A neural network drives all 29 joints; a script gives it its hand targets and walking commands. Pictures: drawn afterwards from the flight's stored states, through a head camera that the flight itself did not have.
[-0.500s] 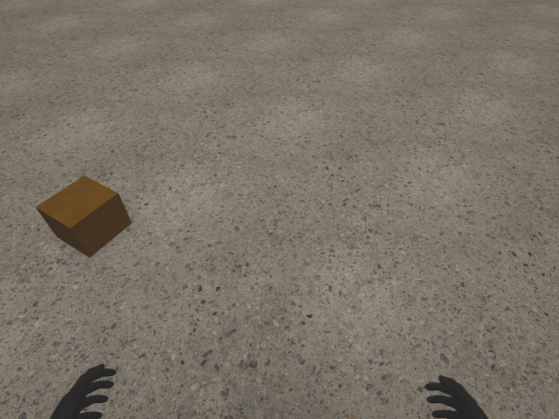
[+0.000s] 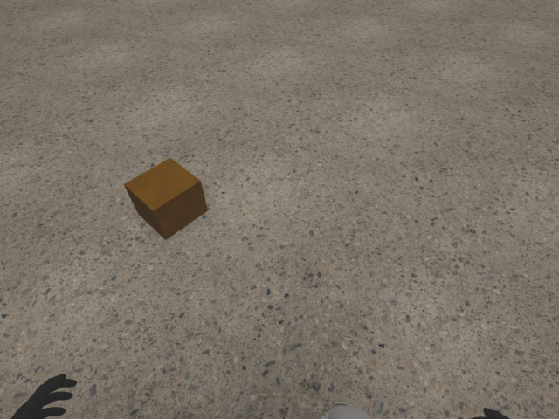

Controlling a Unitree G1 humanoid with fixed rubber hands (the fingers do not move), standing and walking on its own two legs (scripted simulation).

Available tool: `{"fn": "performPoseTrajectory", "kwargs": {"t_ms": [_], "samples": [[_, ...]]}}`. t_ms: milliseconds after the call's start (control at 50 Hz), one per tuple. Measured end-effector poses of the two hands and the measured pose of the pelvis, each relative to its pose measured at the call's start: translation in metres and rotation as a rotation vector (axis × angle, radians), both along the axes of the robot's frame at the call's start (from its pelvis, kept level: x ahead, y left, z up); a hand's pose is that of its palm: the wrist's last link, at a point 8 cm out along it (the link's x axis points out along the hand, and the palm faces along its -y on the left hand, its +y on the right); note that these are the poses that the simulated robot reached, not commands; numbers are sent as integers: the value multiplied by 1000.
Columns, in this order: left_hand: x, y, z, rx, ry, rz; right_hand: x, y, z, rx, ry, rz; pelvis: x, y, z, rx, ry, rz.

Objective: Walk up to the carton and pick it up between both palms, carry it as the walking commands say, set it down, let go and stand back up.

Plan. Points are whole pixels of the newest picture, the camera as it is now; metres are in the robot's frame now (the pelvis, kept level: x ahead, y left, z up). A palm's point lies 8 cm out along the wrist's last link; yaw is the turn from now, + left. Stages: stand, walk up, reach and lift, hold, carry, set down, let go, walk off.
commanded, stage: walk up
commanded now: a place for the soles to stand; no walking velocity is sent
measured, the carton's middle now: (168, 198) +1.16 +0.45 -0.65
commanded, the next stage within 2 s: none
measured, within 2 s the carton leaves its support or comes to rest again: neither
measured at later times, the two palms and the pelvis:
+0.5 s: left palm out of the picture +0.24 +0.42 -0.06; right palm (407, 298) +0.32 -0.23 -0.06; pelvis +0.18 +0.08 +0.00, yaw +10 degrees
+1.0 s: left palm out of the picture +0.32 +0.47 -0.03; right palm (339, 202) +0.55 -0.15 -0.06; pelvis +0.36 +0.12 +0.01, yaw +19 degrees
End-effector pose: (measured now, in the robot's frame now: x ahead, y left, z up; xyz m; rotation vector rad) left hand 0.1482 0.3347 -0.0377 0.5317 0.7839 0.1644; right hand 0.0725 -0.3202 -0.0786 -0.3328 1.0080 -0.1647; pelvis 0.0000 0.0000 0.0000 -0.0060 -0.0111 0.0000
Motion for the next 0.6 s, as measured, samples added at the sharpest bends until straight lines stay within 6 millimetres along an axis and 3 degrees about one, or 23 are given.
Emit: {"fn": "performPoseTrajectory", "kwargs": {"t_ms": [100, 180, 260, 340, 400, 500, 600], "samples": [[-6, 8, 6, 21, -13, 95, 73, 3, 1, 11, -49, 83, 39, -6, 0, 0, 30, 64], [-10, 22, 19, 30, -4, 170, 126, 20, 13, 24, -75, 162, 68, 1, 12, 5, 28, 96], [-3, 38, 21, 22, 21, 207, 164, 41, 18, 35, -67, 209, 97, 17, 17, 0, 16, 116], [24, 62, 7, -6, 27, 214, 201, 66, 18, 22, -63, 229, 129, 40, 11, -16, 5, 132], [51, 84, -14, -18, 26, 213, 226, 84, 8, -9, -82, 225, 154, 62, -6, -19, -2, 145], [89, 88, -21, -53, 61, 190, 244, 91, 14, -60, -47, 192, 183, 77, -1, 0, -16, 172], [112, 94, -16, -48, 77, 215, 275, 96, 12, -58, -12, 210, 216, 80, 3, 5, -11, 215]]}}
